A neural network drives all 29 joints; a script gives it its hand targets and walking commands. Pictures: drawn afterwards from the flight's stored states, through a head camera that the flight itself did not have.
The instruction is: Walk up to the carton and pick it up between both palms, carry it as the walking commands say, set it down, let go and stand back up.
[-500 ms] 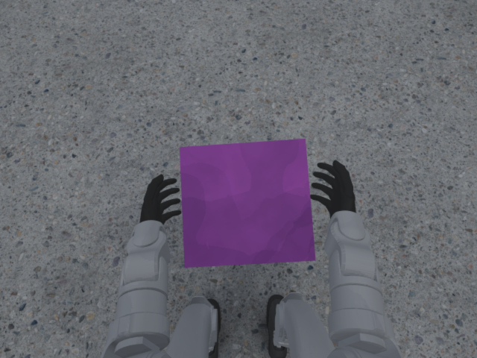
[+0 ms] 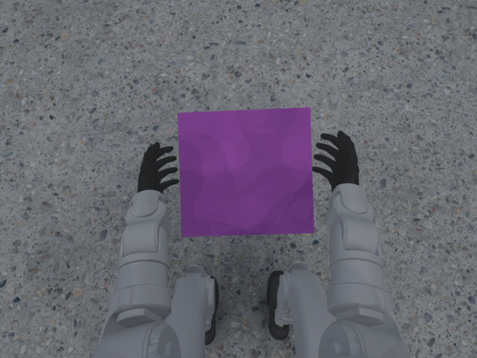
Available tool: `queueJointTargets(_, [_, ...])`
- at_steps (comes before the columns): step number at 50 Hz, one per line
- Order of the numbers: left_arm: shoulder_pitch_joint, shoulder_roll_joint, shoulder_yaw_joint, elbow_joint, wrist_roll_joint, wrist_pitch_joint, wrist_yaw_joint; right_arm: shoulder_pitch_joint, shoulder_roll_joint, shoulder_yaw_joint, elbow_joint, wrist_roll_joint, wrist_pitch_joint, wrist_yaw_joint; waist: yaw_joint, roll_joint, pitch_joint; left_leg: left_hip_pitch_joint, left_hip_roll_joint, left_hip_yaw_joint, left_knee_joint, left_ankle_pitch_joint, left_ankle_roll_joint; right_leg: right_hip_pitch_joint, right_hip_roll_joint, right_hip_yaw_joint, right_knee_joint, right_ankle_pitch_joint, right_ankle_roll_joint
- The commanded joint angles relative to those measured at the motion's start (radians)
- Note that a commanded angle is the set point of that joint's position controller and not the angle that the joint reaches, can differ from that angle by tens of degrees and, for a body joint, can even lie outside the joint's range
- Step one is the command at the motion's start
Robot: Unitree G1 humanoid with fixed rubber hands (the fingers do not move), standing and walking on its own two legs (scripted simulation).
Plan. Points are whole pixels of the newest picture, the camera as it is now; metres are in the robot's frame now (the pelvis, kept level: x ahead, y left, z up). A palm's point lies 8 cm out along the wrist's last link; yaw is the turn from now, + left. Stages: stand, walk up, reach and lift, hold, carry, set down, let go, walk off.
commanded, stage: set down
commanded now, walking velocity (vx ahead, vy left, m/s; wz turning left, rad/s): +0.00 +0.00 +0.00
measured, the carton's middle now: (245, 173) +0.44 -0.01 -0.19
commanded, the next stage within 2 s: none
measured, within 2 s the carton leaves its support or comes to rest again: neither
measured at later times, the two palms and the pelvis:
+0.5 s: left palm (165, 186) +0.42 +0.15 -0.18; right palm (326, 181) +0.42 -0.16 -0.16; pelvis -0.02 +0.00 -0.07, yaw +0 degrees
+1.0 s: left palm (175, 185) +0.44 +0.15 -0.27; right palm (314, 183) +0.43 -0.16 -0.25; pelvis -0.03 +0.00 -0.14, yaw +0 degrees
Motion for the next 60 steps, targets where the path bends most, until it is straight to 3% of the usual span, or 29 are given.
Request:
queueJointTargets(1, [-0.715,-0.808,-0.622,0.036,-0.153,-0.026,-0.318,-0.594,0.795,0.659,0.194,0.127,0.05,0.285,-0.006,-0.003,-0.849,0.293,-0.116,0.0,-0.044,0.125,0.0,0.4,0.191,0.057,-0.01,0.163,0.001])
queueJointTargets(3, [-0.712,-0.774,-0.636,-0.01,-0.172,-0.038,-0.307,-0.525,0.813,0.668,0.232,0.142,0.05,0.284,0.008,0.003,-0.889,0.293,-0.121,-0.007,-0.015,0.18,-0.006,0.39,0.197,0.056,0.026,0.227,0.007])
queueJointTargets(4, [-0.76,-0.775,-0.627,0.012,-0.169,-0.029,-0.312,-0.553,0.803,0.624,0.251,0.119,0.057,0.271,-0.029,-0.004,-0.833,0.224,-0.119,-0.003,-0.013,0.101,-0.001,0.365,0.196,0.058,0.016,0.161,0.008])
queueJointTargets(9, [-0.765,-0.727,-0.588,0.051,-0.158,-0.023,-0.302,-0.634,0.773,0.65,0.233,0.153,0.057,0.271,0.031,-0.008,-0.878,0.202,-0.12,0.003,0.041,0.125,-0.003,0.297,0.197,0.053,0.073,0.159,0.016])
queueJointTargets(12, [-0.747,-0.744,-0.579,0.105,-0.132,-0.016,-0.3,-0.649,0.731,0.597,0.252,0.13,0.056,0.262,-0.007,0.037,-0.845,0.141,-0.125,0.018,0.072,0.101,-0.01,0.227,0.194,0.053,0.098,0.14,0.014])
queueJointTargets(13, [-0.841,-0.758,-0.619,0.021,-0.191,-0.026,-0.304,-0.608,0.763,0.591,0.298,0.126,0.065,0.263,-0.057,-0.014,-0.889,0.146,-0.119,0.006,0.075,0.096,-0.009,0.268,0.202,0.038,0.095,0.143,0.012])
queueJointTargets(16, [-0.811,-0.753,-0.618,0.067,-0.172,-0.018,-0.286,-0.702,0.763,0.65,0.222,0.192,0.057,0.266,0.028,0.052,-0.938,0.178,-0.124,0.03,0.091,0.068,-0.008,0.223,0.205,0.04,0.128,0.09,0.013])
queueJointTargets(17, [-0.866,-0.712,-0.628,0.026,-0.186,-0.028,-0.282,-0.677,0.769,0.636,0.251,0.174,0.063,0.258,-0.004,-0.012,-0.915,0.134,-0.123,0.009,0.109,0.081,-0.004,0.195,0.201,0.033,0.141,0.103,0.026])
queueJointTargets(18, [-0.846,-0.742,-0.609,0.083,-0.17,-0.016,-0.281,-0.694,0.75,0.587,0.266,0.157,0.056,0.262,-0.008,0.071,-0.891,0.141,-0.12,0.013,0.108,0.102,-0.012,0.141,0.2,0.037,0.164,0.13,0.012])
queueJointTargets(19, [-0.877,-0.762,-0.637,0.013,-0.183,-0.027,-0.282,-0.677,0.774,0.601,0.262,0.157,0.057,0.264,-0.055,0.034,-0.953,0.169,-0.126,0.001,0.119,0.134,-0.011,0.159,0.204,0.016,0.174,0.152,0.021])
queueJointTargets(23, [-0.847,-0.745,-0.606,0.074,-0.175,-0.019,-0.281,-0.704,0.741,0.624,0.25,0.168,0.056,0.257,-0.001,0.018,-0.933,0.103,-0.126,0.011,0.161,0.126,-0.013,0.125,0.199,0.033,0.204,0.146,0.02])
queueJointTargets(25, [-0.921,-0.729,-0.632,0.052,-0.202,-0.031,-0.279,-0.748,0.717,0.617,0.251,0.18,0.051,0.253,-0.035,0.047,-0.922,0.042,-0.126,0.026,0.193,0.103,-0.022,0.129,0.194,0.04,0.208,0.14,0.017])
queueJointTargets(27, [-0.946,-0.67,-0.625,0.057,-0.209,-0.03,-0.29,-0.759,0.732,0.6,0.259,0.158,0.063,0.244,-0.063,-0.026,-0.916,-0.021,-0.129,0.027,0.192,0.045,-0.006,0.162,0.195,0.028,0.204,0.116,0.031])
queueJointTargets(28, [-0.943,-0.704,-0.592,0.116,-0.19,-0.011,-0.282,-0.721,0.702,0.555,0.34,0.13,0.072,0.247,-0.038,0.044,-0.829,-0.021,-0.124,0.019,0.172,-0.014,-0.012,0.067,0.19,0.036,0.218,0.041,0.011])
queueJointTargets(30, [-0.913,-0.695,-0.545,0.12,-0.154,-0.021,-0.278,-0.788,0.726,0.552,0.318,0.158,0.067,0.251,-0.006,0.015,-0.828,-0.035,-0.128,0.035,0.204,0.028,-0.004,0.037,0.188,0.038,0.224,0.048,0.025])
queueJointTargets(31, [-0.919,-0.744,-0.573,0.123,-0.181,-0.02,-0.276,-0.763,0.717,0.574,0.273,0.158,0.06,0.251,-0.038,0.016,-0.903,0.027,-0.123,0.004,0.202,0.069,-0.002,0.034,0.19,0.015,0.249,0.08,0.018])
queueJointTargets(33, [-0.938,-0.71,-0.601,0.11,-0.198,-0.033,-0.285,-0.867,0.685,0.624,0.196,0.19,0.041,0.248,-0.011,0.045,-0.978,-0.013,-0.135,0.025,0.247,0.095,-0.014,0.056,0.187,0.028,0.277,0.11,0.023])
queueJointTargets(38, [-0.987,-0.653,-0.608,0.105,-0.21,-0.033,-0.271,-0.842,0.658,0.573,0.256,0.195,0.043,0.248,-0.058,0.063,-0.933,-0.08,-0.12,0.021,0.284,0.093,-0.018,-0.017,0.183,0.029,0.308,0.135,0.02])
queueJointTargets(44, [-1.007,-0.656,-0.6,0.092,-0.218,-0.043,-0.269,-0.882,0.662,0.605,0.25,0.198,0.043,0.236,-0.037,0.012,-0.967,-0.098,-0.131,0.032,0.333,0.105,-0.01,-0.05,0.18,0.016,0.349,0.116,0.032])
queueJointTargets(46, [-1.022,-0.646,-0.614,0.124,-0.224,-0.029,-0.271,-0.881,0.62,0.56,0.268,0.185,0.044,0.236,-0.067,0.048,-0.926,-0.116,-0.127,0.022,0.32,0.037,-0.017,-0.101,0.184,0.001,0.359,0.06,0.027])
queueJointTargets(49, [-1.07,-0.641,-0.579,0.121,-0.222,-0.03,-0.27,-0.929,0.605,0.539,0.303,0.191,0.046,0.241,-0.04,0.077,-0.861,-0.161,-0.117,0.03,0.335,0.016,-0.015,-0.138,0.17,0.021,0.366,0.041,0.009])
queueJointTargets(50, [-1.082,-0.626,-0.583,0.104,-0.231,-0.04,-0.276,-0.911,0.629,0.565,0.318,0.186,0.049,0.237,-0.058,-0.02,-0.911,-0.192,-0.122,0.053,0.362,0.002,-0.007,-0.047,0.172,0.009,0.348,0.031,0.023])
queueJointTargets(51, [-1.062,-0.613,-0.572,0.137,-0.2,-0.034,-0.266,-0.911,0.652,0.551,0.318,0.196,0.046,0.245,-0.021,0.05,-0.871,-0.158,-0.119,0.033,0.349,0.03,-0.005,-0.131,0.172,0.018,0.388,0.056,0.021])
queueJointTargets(53, [-1.075,-0.633,-0.575,0.113,-0.236,-0.049,-0.267,-0.873,0.643,0.555,0.342,0.185,0.043,0.249,-0.058,0.013,-0.896,-0.14,-0.119,0.011,0.371,0.091,-0.005,-0.148,0.172,-0.001,0.414,0.108,0.019])
queueJointTargets(55, [-1.036,-0.664,-0.597,0.155,-0.22,-0.044,-0.268,-0.957,0.602,0.568,0.245,0.219,0.021,0.252,-0.05,0.082,-0.921,-0.095,-0.123,0.016,0.391,0.121,-0.012,-0.191,0.173,0.006,0.427,0.113,0.016])
queueJointTargets(56, [-1.056,-0.627,-0.574,0.145,-0.213,-0.049,-0.265,-0.977,0.608,0.585,0.264,0.222,0.025,0.249,-0.026,0.032,-0.923,-0.135,-0.119,0.022,0.397,0.1,-0.004,-0.153,0.162,0.009,0.43,0.099,0.026])
queueJointTargets(57, [-1.136,-0.603,-0.627,0.05,-0.262,-0.06,-0.273,-0.964,0.616,0.603,0.245,0.243,0.02,0.248,-0.063,0.012,-1.003,-0.143,-0.116,0.03,0.424,0.126,-0.01,-0.087,0.167,0.005,0.433,0.151,0.023])
queueJointTargets(59, [-1.107,-0.638,-0.654,0.101,-0.265,-0.056,-0.258,-1.0,0.571,0.632,0.199,0.259,0.007,0.235,-0.062,0.105,-1.024,-0.088,-0.121,0.037,0.436,0.118,-0.021,-0.093,0.157,0.017,0.455,0.148,0.02])
queueJointTargets(60, [-1.09,-0.588,-0.618,0.132,-0.258,-0.062,-0.261,-0.96,0.584,0.616,0.3,0.228,0.017,0.234,-0.07,0.012,-0.889,-0.183,-0.119,0.023,0.44,0.1,-0.011,-0.153,0.152,0.006,0.456,0.129,0.033])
